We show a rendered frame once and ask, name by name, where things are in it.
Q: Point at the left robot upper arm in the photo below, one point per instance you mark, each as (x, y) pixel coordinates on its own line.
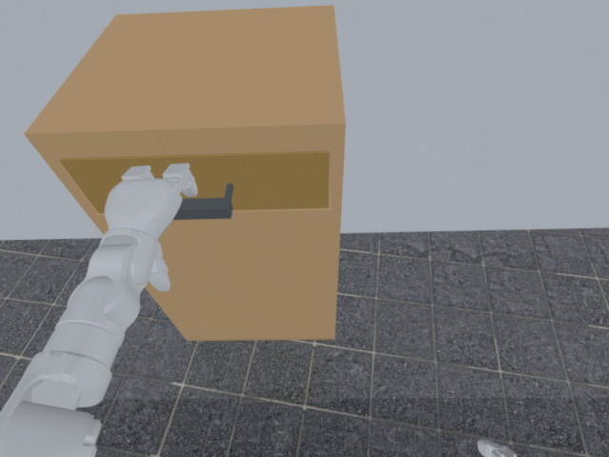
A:
(36, 430)

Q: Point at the robot left hand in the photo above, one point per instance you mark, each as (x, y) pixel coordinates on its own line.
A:
(149, 204)

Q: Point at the drawer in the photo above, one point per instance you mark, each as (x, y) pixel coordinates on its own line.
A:
(261, 180)

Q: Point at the robot left forearm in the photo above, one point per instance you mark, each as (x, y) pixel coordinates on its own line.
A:
(73, 370)

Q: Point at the cabinet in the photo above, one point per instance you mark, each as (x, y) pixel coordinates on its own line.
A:
(210, 82)

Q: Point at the handle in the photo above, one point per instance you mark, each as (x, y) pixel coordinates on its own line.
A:
(206, 208)

